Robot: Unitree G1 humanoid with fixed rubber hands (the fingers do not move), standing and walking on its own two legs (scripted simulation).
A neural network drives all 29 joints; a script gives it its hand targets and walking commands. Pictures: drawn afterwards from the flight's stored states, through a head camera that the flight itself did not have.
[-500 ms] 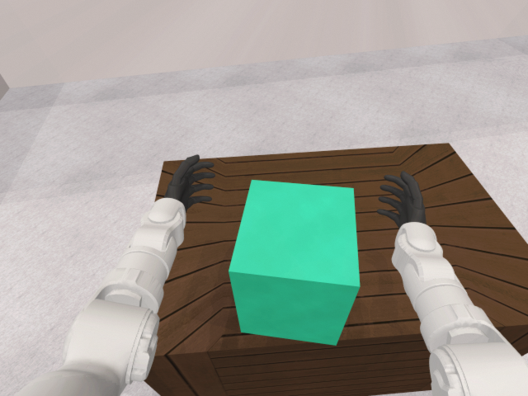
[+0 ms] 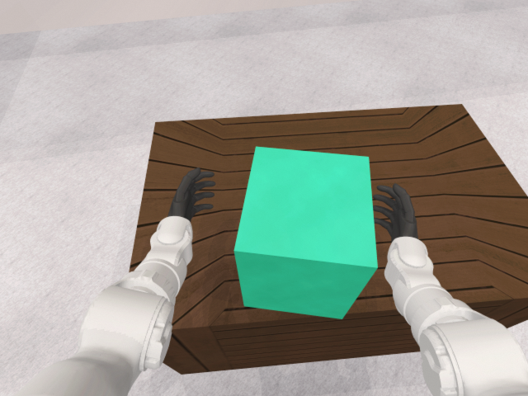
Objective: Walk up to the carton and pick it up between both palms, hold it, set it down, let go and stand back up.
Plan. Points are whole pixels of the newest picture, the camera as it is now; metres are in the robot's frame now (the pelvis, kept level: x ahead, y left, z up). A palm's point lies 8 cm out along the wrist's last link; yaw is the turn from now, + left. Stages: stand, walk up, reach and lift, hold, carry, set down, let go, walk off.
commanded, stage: reach and lift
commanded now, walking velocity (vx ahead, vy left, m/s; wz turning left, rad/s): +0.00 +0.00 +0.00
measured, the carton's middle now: (301, 237) +0.41 -0.07 -0.07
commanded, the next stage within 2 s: none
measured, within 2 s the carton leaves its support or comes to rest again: leaves its support in 1.02 s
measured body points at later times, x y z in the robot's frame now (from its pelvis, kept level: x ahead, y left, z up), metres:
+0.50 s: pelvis -0.01 +0.00 -0.03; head +0.09 +0.00 +0.41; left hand +0.44 +0.11 -0.01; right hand +0.37 -0.23 -0.03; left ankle +0.01 +0.13 -0.73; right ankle +0.01 -0.15 -0.73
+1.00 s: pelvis -0.01 +0.00 -0.03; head +0.12 +0.00 +0.40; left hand +0.44 +0.09 -0.04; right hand +0.38 -0.20 -0.05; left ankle +0.01 +0.13 -0.73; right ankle +0.01 -0.15 -0.73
